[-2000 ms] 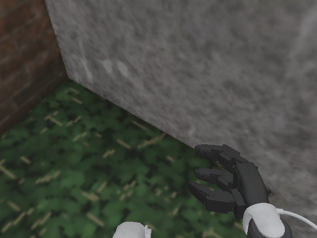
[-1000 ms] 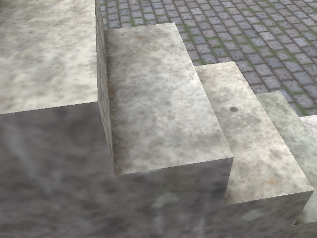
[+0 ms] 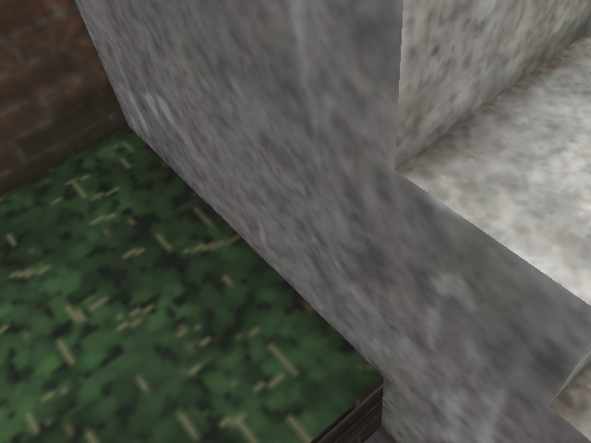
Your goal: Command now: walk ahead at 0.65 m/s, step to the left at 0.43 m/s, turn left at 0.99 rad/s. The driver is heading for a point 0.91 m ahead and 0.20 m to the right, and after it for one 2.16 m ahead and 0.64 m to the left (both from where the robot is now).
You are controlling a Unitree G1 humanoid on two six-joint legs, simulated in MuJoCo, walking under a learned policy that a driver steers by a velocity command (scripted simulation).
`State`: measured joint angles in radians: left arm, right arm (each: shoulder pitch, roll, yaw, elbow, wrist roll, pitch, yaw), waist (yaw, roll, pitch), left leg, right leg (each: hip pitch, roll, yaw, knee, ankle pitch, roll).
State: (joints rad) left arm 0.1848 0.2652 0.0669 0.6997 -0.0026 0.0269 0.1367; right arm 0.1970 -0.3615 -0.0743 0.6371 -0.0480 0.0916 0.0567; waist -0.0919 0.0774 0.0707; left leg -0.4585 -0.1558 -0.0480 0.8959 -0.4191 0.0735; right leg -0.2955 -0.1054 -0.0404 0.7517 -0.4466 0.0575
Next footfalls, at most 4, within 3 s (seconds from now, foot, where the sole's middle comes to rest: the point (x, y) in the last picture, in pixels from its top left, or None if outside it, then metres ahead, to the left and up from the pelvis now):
0.28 left None -0.05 0.22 -0.75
0.70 right None -0.01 0.11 -0.75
1.08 left None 0.02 0.27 -0.75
1.54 right None -0.22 0.13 -0.75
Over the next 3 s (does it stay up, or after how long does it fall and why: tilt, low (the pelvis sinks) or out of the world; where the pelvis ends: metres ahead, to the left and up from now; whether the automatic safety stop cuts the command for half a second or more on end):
stays up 0.07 0.21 0.03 its command is cut before an obstacle after 1.5 s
